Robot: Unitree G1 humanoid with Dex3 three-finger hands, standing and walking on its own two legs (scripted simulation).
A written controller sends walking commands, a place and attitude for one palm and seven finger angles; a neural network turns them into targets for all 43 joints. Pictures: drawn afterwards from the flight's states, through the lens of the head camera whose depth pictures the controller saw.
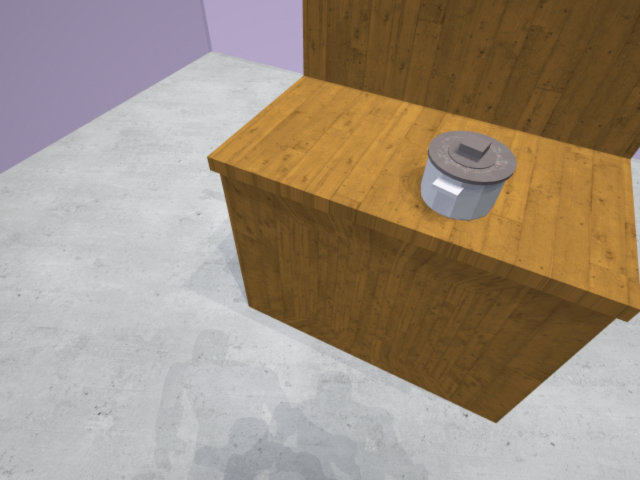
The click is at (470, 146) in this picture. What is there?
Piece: lid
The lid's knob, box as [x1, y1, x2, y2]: [458, 133, 491, 158]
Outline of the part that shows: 470,133 460,143 458,150 480,158 488,149 491,142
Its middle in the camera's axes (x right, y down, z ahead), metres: +0.30 -0.18 +0.74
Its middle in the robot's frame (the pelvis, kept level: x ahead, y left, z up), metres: +0.70 -0.26 +0.05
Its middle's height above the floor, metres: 0.83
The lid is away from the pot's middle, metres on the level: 0.00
